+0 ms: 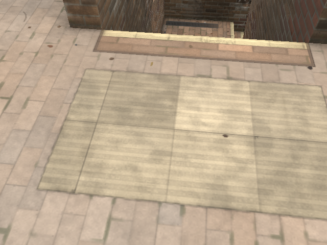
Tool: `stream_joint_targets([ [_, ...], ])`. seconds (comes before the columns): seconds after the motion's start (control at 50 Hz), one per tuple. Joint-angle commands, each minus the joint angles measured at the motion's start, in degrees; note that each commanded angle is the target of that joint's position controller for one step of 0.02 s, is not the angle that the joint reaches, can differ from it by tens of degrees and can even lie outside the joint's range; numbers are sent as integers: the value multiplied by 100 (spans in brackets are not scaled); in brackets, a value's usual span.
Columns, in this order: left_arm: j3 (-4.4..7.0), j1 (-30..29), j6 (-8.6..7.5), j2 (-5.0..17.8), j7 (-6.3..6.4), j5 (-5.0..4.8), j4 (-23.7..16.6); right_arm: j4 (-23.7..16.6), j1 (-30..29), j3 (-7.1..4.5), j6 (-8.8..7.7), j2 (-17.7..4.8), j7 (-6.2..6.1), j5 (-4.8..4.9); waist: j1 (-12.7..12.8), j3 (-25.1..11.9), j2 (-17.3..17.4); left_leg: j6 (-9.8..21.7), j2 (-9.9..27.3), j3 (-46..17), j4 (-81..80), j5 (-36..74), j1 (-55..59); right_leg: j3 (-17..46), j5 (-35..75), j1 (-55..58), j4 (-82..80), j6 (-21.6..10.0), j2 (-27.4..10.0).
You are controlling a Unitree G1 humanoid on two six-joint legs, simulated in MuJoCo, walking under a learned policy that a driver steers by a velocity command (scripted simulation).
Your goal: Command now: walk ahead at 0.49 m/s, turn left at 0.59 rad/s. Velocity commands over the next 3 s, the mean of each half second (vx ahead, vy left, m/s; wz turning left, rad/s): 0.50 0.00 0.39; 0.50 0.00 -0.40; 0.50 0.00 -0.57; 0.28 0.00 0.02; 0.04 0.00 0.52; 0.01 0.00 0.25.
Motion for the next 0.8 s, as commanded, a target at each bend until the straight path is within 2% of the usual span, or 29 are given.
stream_joint_targets([
  [0.02, 132, 167, -76, 472, -29, 4, -119, -478, 175, -83, 27, -191, 28, 25, 3, -246, -644, -4, 706, -157, -33, 326, -1030, 1498, 42, 916, -1541, -955, -1617],
  [0.06, 196, 232, -120, 637, -42, -37, -12, -676, -87, -61, 87, -137, 21, -13, -3, -72, -549, -40, 802, -138, -386, 534, -1309, 1129, 446, 833, -1718, -1064, -1700],
  [0.1, 251, 318, -109, 791, -31, -28, 53, -836, -334, -56, 89, -181, 34, -55, 34, -50, -457, -98, 845, -163, -810, 985, -1586, 810, 747, 998, -1764, -1110, -1762],
  [0.14, 273, 344, -70, 885, -18, -25, 78, -940, -582, -46, 49, -204, 100, -35, 103, -41, -447, -99, 830, -91, -1420, 1599, -1639, 405, 978, 1176, -1735, -1019, -1686],
  [0.2, 278, 492, 9, 1002, 7, -52, 116, -1153, -1224, -4, -12, -156, 231, -40, 349, 73, -429, -65, 717, 281, -2401, 2255, -1442, -122, 1035, 1330, -1613, -842, -1582],
  [0.28, 310, 888, 144, 1179, -2, -173, 269, -1500, -1824, 21, 6, -153, 348, -21, 542, 283, -457, 91, 565, 552, -3140, 1777, -1348, -249, 884, 1856, -1438, -710, -1812],
  [0.32, 319, 997, 225, 1256, -14, -230, 371, -1582, -1798, -8, -1, -230, 365, -51, 414, 267, -529, 278, 342, 711, -3406, 1098, -1017, -250, 1660, 2087, -1108, -683, -1949],
  [0.34, 318, 953, 262, 1320, -12, -252, 403, -1549, -1519, -76, -13, -359, 356, -75, 158, 94, -619, 395, 140, 851, -3601, 867, -482, -312, 2645, 2111, -645, -639, -1936],
  [0.36, 285, 855, 309, 1311, -4, -259, 432, -1320, -709, -214, -32, -579, 336, -91, -358, -333, -579, 540, -127, 1036, -4026, 1170, 676, -519, 3476, 1912, 345, -518, -1745],
  [0.38, 178, 927, 297, 1086, 12, -196, 412, -1018, 297, -407, -22, -985, 256, -105, -793, -959, -405, 698, -35, 781, -3902, 1508, 2397, -646, 3140, 984, 1692, -314, -1459],
  [0.4, -55, 1295, 196, 421, -58, -58, 175, -919, 986, -551, -17, -1730, 151, -223, -705, -1810, 968, 1525, 1768, -1908, -4104, 1120, 4639, -642, -117, -1403, 4170, 100, -647],
  [0.42, -52, 1315, 22, 535, -102, -200, 293, -980, 1125, -454, -63, -1508, 150, -212, -736, -2676, 1009, 1921, 2539, -3833, -5080, 1153, 4797, 698, -2664, -2024, 5302, 83, -140],
  [0.44, 112, 808, -8, 1001, -121, -442, 156, -931, 847, -322, -118, -1130, 203, -238, -752, -1876, 519, 1553, 2327, -2868, -5117, 1383, 4196, 1016, -2332, -2501, 5580, 16, -390],
  [0.46, 95, 532, 9, 906, -106, -432, 48, -911, 452, -265, -141, -930, 216, -197, -528, -1208, 447, 1320, 2089, -1882, -5150, 1722, 3364, 881, -1854, -2542, 5280, -11, -668],
  [0.48, 103, 453, 62, 827, -69, -298, 77, -909, 13, -201, -166, -694, 239, -168, -291, -841, 221, 1133, 1807, -1257, -5308, 1870, 2647, 836, -1421, -2324, 4884, 26, -898],
  [0.5, 153, 597, 168, 814, -44, -241, 149, -926, -293, -146, -217, -470, 250, -165, -67, -626, 362, 981, 1571, -740, -5554, 1910, 2120, 882, -1052, -1980, 4611, 52, -1057],
  [0.52, 150, 807, 274, 705, -44, -246, 227, -895, -431, -146, -280, -416, 251, -193, 74, -577, 462, 943, 1486, -479, -5790, 1908, 1775, 883, -757, -1643, 4555, 92, -1088],
  [0.56, 142, 914, 407, 511, -34, -258, 277, -765, -469, -174, -399, -420, 220, -247, 187, -419, 285, 964, 1431, -7, -6067, 2343, 1575, 924, -391, -1627, 4437, 161, -1034],
  [0.62, 158, 557, 449, 408, -4, -233, 154, -550, -282, -204, -431, -440, 107, -305, 123, -112, 170, 871, 1373, 571, -6219, 2615, 1767, 1113, 288, -2173, 3833, 219, -934],
  [0.66, 151, 306, 423, 351, -40, -198, 59, -453, -213, -213, -413, -476, 46, -292, 62, 11, 153, 791, 1339, 863, -6285, 2541, 1934, 1086, 822, -2308, 3139, 217, -857],
  [0.72, 85, -224, 401, 216, -152, -147, -136, -337, -115, -254, -380, -625, -19, -251, -131, 232, 89, 708, 1403, 1216, -6386, 2458, 2134, 728, 1325, -2282, 2199, 151, -803],
  [0.8, 26, -844, 387, 151, -299, -148, -497, -103, 213, -313, -255, -745, -63, -167, -367, 496, 9, 667, 1656, 1469, -6138, 2796, 2878, 370, 968, -2610, 1578, -42, -775],
])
